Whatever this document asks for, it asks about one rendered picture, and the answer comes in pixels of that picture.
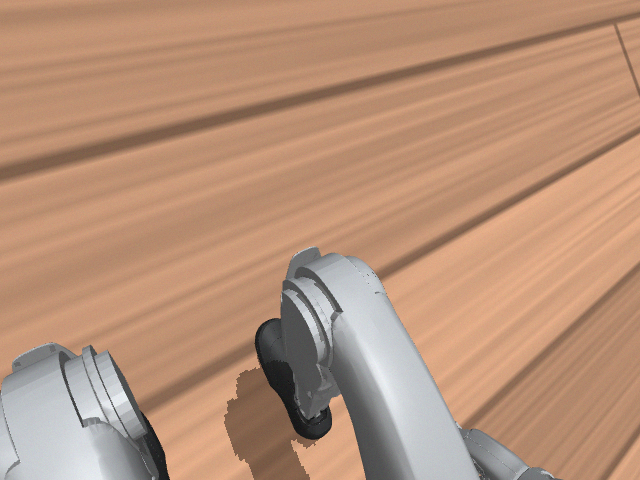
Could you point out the right robot foot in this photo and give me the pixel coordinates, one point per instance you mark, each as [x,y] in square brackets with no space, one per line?
[269,348]

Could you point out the right robot hand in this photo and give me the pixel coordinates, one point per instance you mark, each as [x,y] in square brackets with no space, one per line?
[492,460]

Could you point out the left robot foot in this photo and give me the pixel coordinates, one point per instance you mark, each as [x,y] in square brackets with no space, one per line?
[156,450]

